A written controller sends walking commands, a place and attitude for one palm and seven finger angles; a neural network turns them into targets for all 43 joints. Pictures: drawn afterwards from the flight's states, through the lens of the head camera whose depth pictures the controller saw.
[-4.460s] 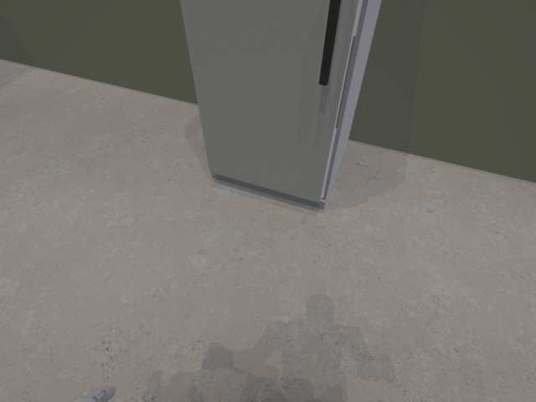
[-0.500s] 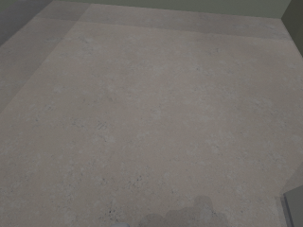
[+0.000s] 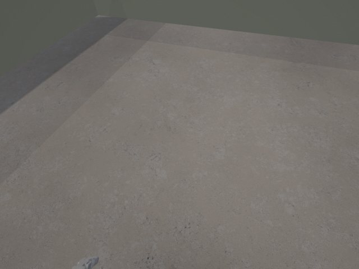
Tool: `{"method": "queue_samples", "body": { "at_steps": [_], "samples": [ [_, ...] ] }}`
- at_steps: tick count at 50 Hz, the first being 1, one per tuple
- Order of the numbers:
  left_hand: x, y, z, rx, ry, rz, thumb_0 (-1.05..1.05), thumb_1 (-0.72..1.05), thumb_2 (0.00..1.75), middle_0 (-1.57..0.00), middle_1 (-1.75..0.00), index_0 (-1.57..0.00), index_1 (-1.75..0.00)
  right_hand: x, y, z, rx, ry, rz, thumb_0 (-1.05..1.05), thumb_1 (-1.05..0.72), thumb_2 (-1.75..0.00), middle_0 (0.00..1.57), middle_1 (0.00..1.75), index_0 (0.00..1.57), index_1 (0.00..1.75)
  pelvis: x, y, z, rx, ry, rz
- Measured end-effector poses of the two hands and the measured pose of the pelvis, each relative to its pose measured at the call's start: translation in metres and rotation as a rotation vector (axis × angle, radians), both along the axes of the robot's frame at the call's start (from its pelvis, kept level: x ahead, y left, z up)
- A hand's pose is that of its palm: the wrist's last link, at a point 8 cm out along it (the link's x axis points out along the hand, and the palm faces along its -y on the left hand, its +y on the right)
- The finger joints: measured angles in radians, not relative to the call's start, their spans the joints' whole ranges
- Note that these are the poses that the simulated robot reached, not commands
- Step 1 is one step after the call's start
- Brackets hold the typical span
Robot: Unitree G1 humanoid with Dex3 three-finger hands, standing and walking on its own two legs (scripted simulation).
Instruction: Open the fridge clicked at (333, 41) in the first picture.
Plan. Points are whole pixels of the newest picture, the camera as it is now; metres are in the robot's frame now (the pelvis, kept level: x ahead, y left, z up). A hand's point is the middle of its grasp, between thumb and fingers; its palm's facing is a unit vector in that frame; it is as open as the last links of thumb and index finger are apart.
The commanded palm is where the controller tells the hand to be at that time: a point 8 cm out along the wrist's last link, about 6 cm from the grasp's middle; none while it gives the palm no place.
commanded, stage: walk to a spot facing it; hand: right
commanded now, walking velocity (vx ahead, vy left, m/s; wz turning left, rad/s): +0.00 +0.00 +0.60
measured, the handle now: out of the picture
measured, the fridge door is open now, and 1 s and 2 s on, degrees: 0 0 0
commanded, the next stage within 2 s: turn to face it in 0.34 s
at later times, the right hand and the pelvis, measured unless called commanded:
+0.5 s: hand (230, 234) +0.25 -0.12 -0.16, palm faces -0.32 +0.92 -0.24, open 7.4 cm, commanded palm none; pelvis +0.06 +0.03 -0.01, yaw +18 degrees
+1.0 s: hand (259, 263) +0.18 -0.18 -0.18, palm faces -0.07 +0.98 -0.20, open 7.4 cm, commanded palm none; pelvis +0.09 +0.00 +0.00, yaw +7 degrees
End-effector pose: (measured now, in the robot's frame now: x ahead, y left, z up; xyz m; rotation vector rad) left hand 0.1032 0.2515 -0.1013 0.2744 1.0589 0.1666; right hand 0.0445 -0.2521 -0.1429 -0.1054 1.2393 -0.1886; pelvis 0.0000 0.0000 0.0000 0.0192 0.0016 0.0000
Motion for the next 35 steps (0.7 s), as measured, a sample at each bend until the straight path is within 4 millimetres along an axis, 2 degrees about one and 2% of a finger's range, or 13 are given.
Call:
{"method": "queue_samples", "body": {
  "at_steps": [6, 12, 16, 20, 23, 25, 28, 32, 35],
  "samples": [
    [-0.036, -0.012, 0.009, 0.011, 0.076, 0.103, 0.01, 0.91, 0.90, -0.20, -0.30, -0.21, -0.30, 0.015, -0.016, 0.004, 0.017, 0.075, 0.072, 0.01, -0.91, -0.90, 0.20, 0.30, 0.20, 0.30, 0.016, -0.012, 0.013, 0.022, -0.005, 0.081],
    [-0.079, -0.022, 0.000, -0.027, 0.191, 0.238, 0.01, 0.91, 0.90, -0.20, -0.30, -0.21, -0.30, 0.056, -0.010, 0.005, 0.010, 0.100, 0.161, 0.01, -0.91, -0.90, 0.19, 0.30, 0.20, 0.30, 0.031, -0.012, 0.014, 0.027, -0.003, 0.162],
    [-0.110, -0.024, -0.012, -0.070, 0.265, 0.342, 0.01, 0.91, 0.90, -0.20, -0.30, -0.21, -0.30, 0.100, 0.012, 0.004, 0.005, 0.082, 0.255, 0.01, -0.91, -0.90, 0.19, 0.30, 0.19, 0.30, 0.041, -0.005, 0.010, 0.019, -0.002, 0.219],
    [-0.138, -0.020, -0.030, -0.121, 0.328, 0.445, 0.01, 0.91, 0.90, -0.20, -0.30, -0.21, -0.30, 0.156, 0.048, 0.005, -0.012, 0.012, 0.365, 0.01, -0.91, -0.90, 0.19, 0.30, 0.19, 0.30, 0.051, 0.009, 0.000, 0.004, 0.001, 0.277],
    [-0.151, -0.011, -0.048, -0.158, 0.365, 0.497, 0.01, 0.91, 0.90, -0.20, -0.30, -0.21, -0.30, 0.196, 0.075, 0.006, -0.035, -0.092, 0.431, 0.01, -0.91, -0.90, 0.19, 0.30, 0.20, 0.30, 0.058, 0.025, -0.013, -0.006, 0.001, 0.306],
    [-0.151, -0.004, -0.052, -0.159, 0.377, 0.513, 0.01, 0.91, 0.90, -0.20, -0.30, -0.21, -0.30, 0.212, 0.088, 0.012, -0.044, -0.143, 0.448, 0.01, -0.91, -0.90, 0.19, 0.30, 0.20, 0.30, 0.060, 0.029, -0.013, -0.002, -0.007, 0.309],
    [-0.135, 0.006, -0.049, -0.152, 0.347, 0.511, 0.01, 0.91, 0.90, -0.20, -0.30, -0.20, -0.30, 0.223, 0.100, 0.022, -0.053, -0.171, 0.458, 0.00, -0.91, -0.90, 0.19, 0.30, 0.20, 0.30, 0.065, 0.033, -0.006, -0.004, -0.013, 0.315],
    [-0.106, 0.011, -0.042, -0.152, 0.275, 0.485, 0.01, 0.91, 0.90, -0.19, -0.30, -0.20, -0.30, 0.227, 0.112, 0.028, -0.035, -0.177, 0.465, 0.00, -0.91, -0.90, 0.20, 0.30, 0.20, 0.30, 0.074, 0.036, 0.001, -0.003, -0.013, 0.293],
    [-0.086, 0.007, -0.039, -0.158, 0.254, 0.444, 0.01, 0.91, 0.90, -0.19, -0.30, -0.20, -0.30, 0.225, 0.115, 0.026, 0.002, -0.184, 0.436, 0.00, -0.91, -0.90, 0.20, 0.30, 0.20, 0.30, 0.080, 0.034, 0.002, 0.003, -0.018, 0.262]
  ]
}}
